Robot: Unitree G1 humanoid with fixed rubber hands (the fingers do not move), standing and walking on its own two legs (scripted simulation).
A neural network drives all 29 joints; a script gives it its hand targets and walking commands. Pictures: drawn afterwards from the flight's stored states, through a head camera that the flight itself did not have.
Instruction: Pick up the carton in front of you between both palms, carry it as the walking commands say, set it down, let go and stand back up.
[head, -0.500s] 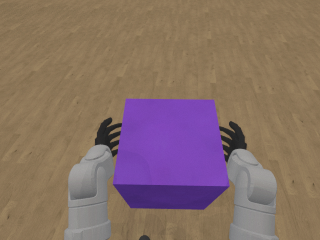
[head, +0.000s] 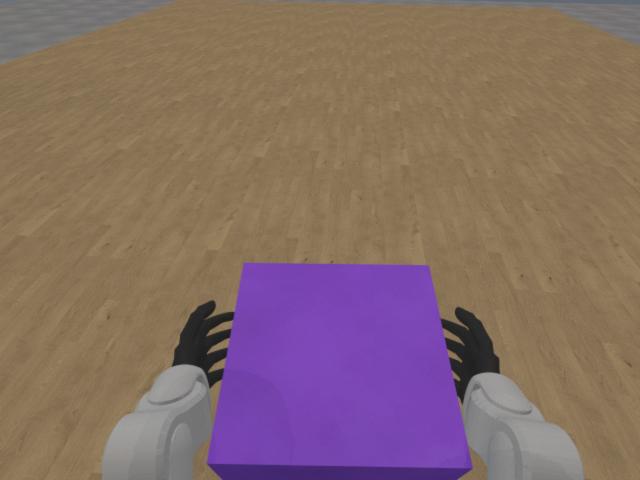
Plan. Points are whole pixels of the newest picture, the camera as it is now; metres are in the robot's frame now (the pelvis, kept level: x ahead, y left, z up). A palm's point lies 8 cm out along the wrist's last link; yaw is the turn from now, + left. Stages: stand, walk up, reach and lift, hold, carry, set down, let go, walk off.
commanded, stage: carry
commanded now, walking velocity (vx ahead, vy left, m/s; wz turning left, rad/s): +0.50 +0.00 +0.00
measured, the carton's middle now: (333, 393) +0.24 +0.00 +0.04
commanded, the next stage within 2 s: none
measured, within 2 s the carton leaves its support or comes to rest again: neither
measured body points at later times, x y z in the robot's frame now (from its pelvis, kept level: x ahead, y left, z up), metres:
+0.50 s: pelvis +0.31 +0.00 +0.02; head +0.27 -0.01 +0.47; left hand +0.54 +0.15 +0.11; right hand +0.55 -0.15 +0.11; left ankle +0.46 +0.13 -0.70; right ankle +0.17 -0.10 -0.72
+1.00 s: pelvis +0.62 +0.01 +0.01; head +0.60 +0.01 +0.46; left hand +0.86 +0.16 +0.11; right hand +0.86 -0.15 +0.10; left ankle +0.49 +0.11 -0.72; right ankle +0.74 -0.08 -0.72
